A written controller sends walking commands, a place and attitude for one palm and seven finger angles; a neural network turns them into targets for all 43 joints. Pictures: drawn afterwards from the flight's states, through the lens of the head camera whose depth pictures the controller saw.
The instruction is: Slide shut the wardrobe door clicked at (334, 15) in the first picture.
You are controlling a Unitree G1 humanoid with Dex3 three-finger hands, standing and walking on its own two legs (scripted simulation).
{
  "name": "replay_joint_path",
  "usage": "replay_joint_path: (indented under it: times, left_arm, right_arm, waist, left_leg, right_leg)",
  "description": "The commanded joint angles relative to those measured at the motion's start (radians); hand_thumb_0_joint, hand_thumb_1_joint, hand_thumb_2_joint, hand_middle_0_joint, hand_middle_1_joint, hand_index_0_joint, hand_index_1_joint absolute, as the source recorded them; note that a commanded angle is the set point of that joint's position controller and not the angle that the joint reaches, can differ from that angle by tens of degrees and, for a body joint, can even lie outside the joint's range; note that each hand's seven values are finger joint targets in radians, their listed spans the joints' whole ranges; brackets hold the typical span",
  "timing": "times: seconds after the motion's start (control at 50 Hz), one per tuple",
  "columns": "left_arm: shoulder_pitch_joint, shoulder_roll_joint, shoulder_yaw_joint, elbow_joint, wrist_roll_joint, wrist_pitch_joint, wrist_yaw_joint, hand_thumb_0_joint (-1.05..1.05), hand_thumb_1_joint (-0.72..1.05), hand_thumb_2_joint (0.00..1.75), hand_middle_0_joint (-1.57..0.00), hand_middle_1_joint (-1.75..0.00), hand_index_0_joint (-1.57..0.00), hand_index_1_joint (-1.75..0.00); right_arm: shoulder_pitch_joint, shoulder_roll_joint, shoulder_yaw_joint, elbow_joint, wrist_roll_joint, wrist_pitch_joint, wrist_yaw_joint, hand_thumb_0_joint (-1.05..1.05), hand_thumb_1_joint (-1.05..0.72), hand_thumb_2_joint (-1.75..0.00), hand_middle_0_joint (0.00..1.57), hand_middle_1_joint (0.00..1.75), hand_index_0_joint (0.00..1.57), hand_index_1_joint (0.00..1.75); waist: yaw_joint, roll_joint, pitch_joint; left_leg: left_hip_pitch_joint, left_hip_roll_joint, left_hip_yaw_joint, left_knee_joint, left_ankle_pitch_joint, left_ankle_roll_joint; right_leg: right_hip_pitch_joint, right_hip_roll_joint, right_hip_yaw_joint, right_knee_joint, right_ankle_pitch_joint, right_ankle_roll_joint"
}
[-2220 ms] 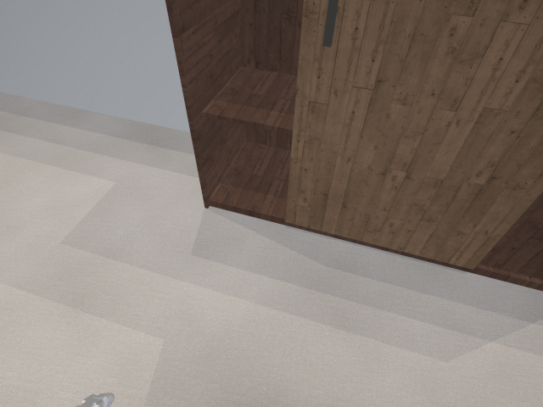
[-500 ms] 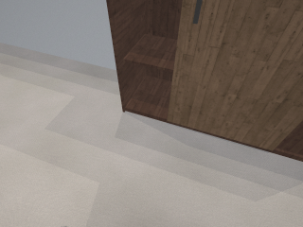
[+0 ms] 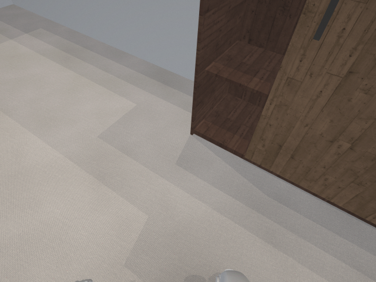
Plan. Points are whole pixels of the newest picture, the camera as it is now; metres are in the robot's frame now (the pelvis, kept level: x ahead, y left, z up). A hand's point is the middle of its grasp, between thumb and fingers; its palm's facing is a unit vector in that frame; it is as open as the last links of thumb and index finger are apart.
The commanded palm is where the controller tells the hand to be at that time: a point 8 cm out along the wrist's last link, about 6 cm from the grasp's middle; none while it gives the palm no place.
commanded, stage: walk to a spot facing it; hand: right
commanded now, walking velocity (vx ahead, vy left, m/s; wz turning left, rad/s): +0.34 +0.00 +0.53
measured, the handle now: (332, 6) +0.87 -0.44 +0.21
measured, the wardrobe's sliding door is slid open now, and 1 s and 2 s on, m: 0.40 0.40 0.40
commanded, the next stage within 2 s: none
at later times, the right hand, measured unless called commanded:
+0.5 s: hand (294, 231) +0.29 -0.30 -0.18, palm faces -0.20 +0.96 -0.18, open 7.4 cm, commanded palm none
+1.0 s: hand (251, 181) +0.46 -0.21 -0.19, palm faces -0.49 +0.85 -0.19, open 7.4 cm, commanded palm none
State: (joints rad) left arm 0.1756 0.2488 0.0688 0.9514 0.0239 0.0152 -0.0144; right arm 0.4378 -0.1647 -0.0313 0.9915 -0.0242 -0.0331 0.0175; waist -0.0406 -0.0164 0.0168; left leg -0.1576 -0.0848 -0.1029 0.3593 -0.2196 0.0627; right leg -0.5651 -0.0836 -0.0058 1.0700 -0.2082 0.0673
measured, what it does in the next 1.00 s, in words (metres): walks ahead, turning left: right foot, then left foot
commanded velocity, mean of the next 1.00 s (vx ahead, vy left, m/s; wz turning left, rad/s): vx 0.07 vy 0.00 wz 0.60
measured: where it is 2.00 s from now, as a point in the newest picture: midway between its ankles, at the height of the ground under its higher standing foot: (202, 244)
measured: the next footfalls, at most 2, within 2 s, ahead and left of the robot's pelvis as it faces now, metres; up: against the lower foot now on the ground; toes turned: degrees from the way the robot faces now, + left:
right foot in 0.24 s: +0.19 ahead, -0.16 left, +0.00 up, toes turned +4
left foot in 0.88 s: +0.29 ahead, +0.00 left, +0.00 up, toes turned +37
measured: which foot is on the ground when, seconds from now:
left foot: down 0.00-0.24, up 0.26-0.86, down 0.88-1.00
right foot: up 0.00-0.22, down 0.24-0.90, up 0.92-1.00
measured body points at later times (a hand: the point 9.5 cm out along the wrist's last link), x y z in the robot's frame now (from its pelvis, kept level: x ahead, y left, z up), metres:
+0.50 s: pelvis +0.17 -0.11 +0.00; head +0.20 -0.16 +0.44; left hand +0.14 +0.13 -0.12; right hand +0.30 -0.35 -0.17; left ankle +0.14 +0.04 -0.63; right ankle +0.15 -0.16 -0.75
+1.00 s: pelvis +0.30 -0.09 -0.03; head +0.34 -0.08 +0.42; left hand +0.19 +0.11 -0.18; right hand +0.48 -0.26 -0.18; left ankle +0.25 -0.03 -0.75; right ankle +0.28 -0.22 -0.65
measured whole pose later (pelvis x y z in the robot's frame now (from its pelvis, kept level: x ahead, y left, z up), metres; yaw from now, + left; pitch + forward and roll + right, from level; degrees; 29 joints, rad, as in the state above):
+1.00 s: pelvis +0.30 -0.09 -0.03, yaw +34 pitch -1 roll +2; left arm 0.28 0.15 0.05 0.99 0.01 0.05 0.02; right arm 0.23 -0.18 -0.06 0.92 -0.02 0.00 -0.01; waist -0.02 -0.01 0.10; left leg -0.26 -0.07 0.08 0.63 -0.34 0.08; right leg -0.40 -0.09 -0.09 1.28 -0.46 0.05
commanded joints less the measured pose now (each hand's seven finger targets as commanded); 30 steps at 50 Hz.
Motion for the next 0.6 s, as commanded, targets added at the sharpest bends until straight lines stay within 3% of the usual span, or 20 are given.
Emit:
replay_joint_path:
  times: [0.0,0.08,0.14,0.16,0.18,0.2,0.22,0.24,0.26,0.28,0.3,0.32,0.36,0.38,0.44,0.48,0.58]
  left_arm:
    - [-0.122,0.051,0.008,-0.12,0.002,-0.041,0.001,0.0,0.9,0.9,-0.2,-0.3,-0.2,-0.3]
    - [-0.185,0.035,0.003,-0.155,-0.005,-0.055,0.0,0.0,0.9,0.9,-0.2,-0.3,-0.2,-0.3]
    - [-0.158,0.026,0.002,-0.162,-0.014,-0.067,0.0,0.0,0.9,0.9,-0.2,-0.3,-0.2,-0.3]
    - [-0.117,0.031,0.004,-0.151,-0.016,-0.072,0.004,0.0,0.9,0.9,-0.2,-0.3,-0.2,-0.3]
    - [-0.018,0.043,0.007,-0.123,-0.016,-0.078,0.011,0.0,0.9,0.9,-0.2,-0.3,-0.2,-0.3]
    - [0.13,0.091,0.017,-0.074,-0.017,-0.084,0.028,0.0,0.9,0.9,-0.2,-0.3,-0.2,-0.3]
    - [0.282,0.207,0.044,-0.033,-0.004,-0.09,0.038,0.0,0.9,0.9,-0.2,-0.3,-0.2,-0.3]
    - [0.337,0.254,0.047,-0.028,-0.002,-0.087,0.037,0.0,0.9,0.9,-0.2,-0.3,-0.2,-0.3]
    - [0.266,0.222,0.036,-0.055,-0.006,-0.072,0.036,0.0,0.9,0.9,-0.2,-0.3,-0.2,-0.3]
    - [0.186,0.146,0.019,-0.062,-0.001,-0.077,0.04,0.0,0.9,0.9,-0.2,-0.3,-0.2,-0.3]
    - [0.138,0.094,0.0,-0.069,-0.004,-0.085,0.042,0.0,0.9,0.9,-0.2,-0.3,-0.2,-0.3]
    - [0.122,0.06,-0.014,-0.069,-0.004,-0.093,0.043,0.0,0.9,0.9,-0.2,-0.3,-0.2,-0.3]
    - [0.117,0.029,-0.024,-0.047,-0.013,-0.102,0.053,0.0,0.9,0.9,-0.2,-0.3,-0.2,-0.3]
    - [0.14,0.031,-0.025,-0.04,-0.012,-0.103,0.055,0.0,0.9,0.9,-0.2,-0.3,-0.2,-0.3]
    - [0.169,0.014,-0.024,-0.023,-0.013,-0.096,0.062,0.0,0.9,0.9,-0.2,-0.3,-0.2,-0.3]
    - [0.191,0.018,-0.027,-0.013,-0.012,-0.092,0.065,0.0,0.9,0.9,-0.2,-0.3,-0.2,-0.3]
    - [0.225,0.032,-0.022,0.014,-0.009,-0.077,0.073,0.0,0.9,0.9,-0.2,-0.3,-0.2,-0.3]
  right_arm:
    - [0.069,-0.185,-0.055,-0.042,0.001,-0.031,-0.024,0.0,-0.9,-0.9,0.2,0.3,0.2,0.3]
    - [0.072,-0.196,-0.059,-0.036,-0.008,-0.026,-0.032,0.0,-0.9,-0.9,0.2,0.3,0.2,0.3]
    - [0.026,-0.217,-0.067,-0.047,-0.008,-0.019,-0.033,0.0,-0.9,-0.9,0.2,0.3,0.2,0.3]
    - [0.0,-0.217,-0.07,-0.049,-0.008,-0.018,-0.033,0.0,-0.9,-0.9,0.2,0.3,0.2,0.3]
    - [-0.045,-0.227,-0.076,-0.062,-0.003,-0.017,-0.032,0.0,-0.9,-0.9,0.2,0.3,0.2,0.3]
    - [-0.066,-0.205,-0.078,-0.069,0.003,-0.018,-0.029,0.0,-0.9,-0.9,0.2,0.3,0.2,0.3]
    - [-0.05,-0.151,-0.075,-0.083,0.019,-0.015,-0.015,0.0,-0.9,-0.9,0.2,0.3,0.2,0.3]
    - [-0.032,-0.11,-0.065,-0.098,0.016,-0.02,-0.008,0.0,-0.9,-0.9,0.2,0.3,0.2,0.3]
    - [-0.06,-0.141,-0.07,-0.099,0.007,-0.012,-0.01,0.0,-0.9,-0.9,0.2,0.3,0.2,0.3]
    - [-0.103,-0.144,-0.076,-0.086,-0.001,-0.003,-0.008,0.0,-0.9,-0.9,0.2,0.3,0.2,0.3]
    - [-0.112,-0.139,-0.08,-0.08,-0.007,0.003,0.005,0.0,-0.9,-0.9,0.2,0.3,0.2,0.3]
    - [-0.099,-0.12,-0.077,-0.079,-0.011,0.016,0.013,0.0,-0.9,-0.9,0.2,0.3,0.2,0.3]
    - [-0.04,-0.083,-0.072,-0.052,-0.006,0.041,0.016,0.0,-0.9,-0.9,0.2,0.3,0.2,0.3]
    - [-0.027,-0.081,-0.073,-0.052,-0.007,0.052,0.013,0.0,-0.9,-0.9,0.2,0.3,0.2,0.3]
    - [-0.055,-0.077,-0.077,-0.064,-0.012,0.076,0.009,0.0,-0.9,-0.9,0.2,0.3,0.2,0.3]
    - [-0.101,-0.074,-0.076,-0.081,-0.013,0.083,0.007,0.0,-0.9,-0.9,0.2,0.3,0.2,0.3]
    - [-0.204,-0.079,-0.074,-0.108,-0.007,0.098,0.006,0.0,-0.9,-0.9,0.2,0.3,0.2,0.3]
  waist:
    - [-0.018,0.129,0.017]
    - [-0.039,0.136,0.032]
    - [-0.021,0.176,0.035]
    - [0.001,0.17,0.021]
    - [0.053,0.154,-0.001]
    - [0.112,0.072,-0.059]
    - [0.163,-0.182,-0.174]
    - [0.142,-0.322,-0.171]
    - [0.123,-0.192,-0.089]
    - [0.092,-0.144,0.021]
    - [0.056,-0.093,0.088]
    - [0.029,-0.097,0.115]
    - [-0.012,-0.12,0.071]
    - [-0.013,-0.144,0.05]
    - [-0.015,-0.158,0.036]
    - [-0.008,-0.118,0.047]
    - [0.018,-0.098,0.058]
  left_leg:
    - [0.129,0.265,-0.305,-0.141,0.012,0.122]
    - [0.129,0.283,-0.331,-0.111,0.088,0.146]
    - [0.053,0.262,-0.323,-0.058,0.175,0.127]
    - [0.007,0.253,-0.315,-0.018,0.196,0.112]
    - [-0.074,0.212,-0.275,0.053,0.199,0.085]
    - [-0.191,0.138,-0.219,0.217,0.221,0.052]
    - [-0.366,0.013,-0.087,0.506,-0.05,0.0]
    - [-0.53,-0.016,0.023,0.764,-0.353,-0.046]
    - [-0.51,0.062,-0.01,0.851,-0.326,-0.044]
    - [-0.522,0.091,0.004,0.915,-0.24,-0.057]
    - [-0.503,0.129,0.028,0.93,-0.166,-0.06]
    - [-0.464,0.137,0.05,0.923,-0.127,-0.069]
    - [-0.415,0.126,0.079,0.928,-0.042,-0.084]
    - [-0.419,0.114,0.085,0.944,-0.026,-0.088]
    - [-0.466,0.105,0.099,0.955,0.032,-0.097]
    - [-0.496,0.103,0.105,0.941,0.055,-0.099]
    - [-0.576,0.114,0.132,0.839,0.047,-0.107]
  right_leg:
    - [-0.172,-0.019,0.003,-0.056,-0.006,0.009]
    - [-0.108,-0.001,-0.008,-0.222,-0.08,0.002]
    - [0.059,0.039,-0.026,-0.373,-0.117,-0.018]
    - [0.162,0.047,-0.028,-0.449,-0.11,-0.025]
    - [0.324,0.065,-0.04,-0.549,-0.045,-0.03]
    - [0.576,0.037,-0.011,-0.632,-0.019,-0.043]
    - [0.807,-0.213,0.255,-0.691,-0.118,-0.098]
    - [0.8,-0.428,0.53,-0.808,-0.148,-0.169]
    - [0.631,-0.444,0.547,-0.846,-0.243,-0.211]
    - [0.507,-0.381,0.455,-0.881,-0.185,-0.178]
    - [0.42,-0.326,0.316,-0.862,-0.016,-0.153]
    - [0.366,-0.272,0.189,-0.844,0.162,-0.11]
    - [0.378,-0.198,-0.015,-0.783,0.508,-0.033]
    - [0.388,-0.183,-0.065,-0.768,0.597,-0.013]
    - [0.421,-0.166,-0.132,-0.745,0.693,0.018]
    - [0.436,-0.169,-0.135,-0.737,0.745,0.025]
    - [0.574,-0.206,-0.155,-0.721,0.785,-0.018]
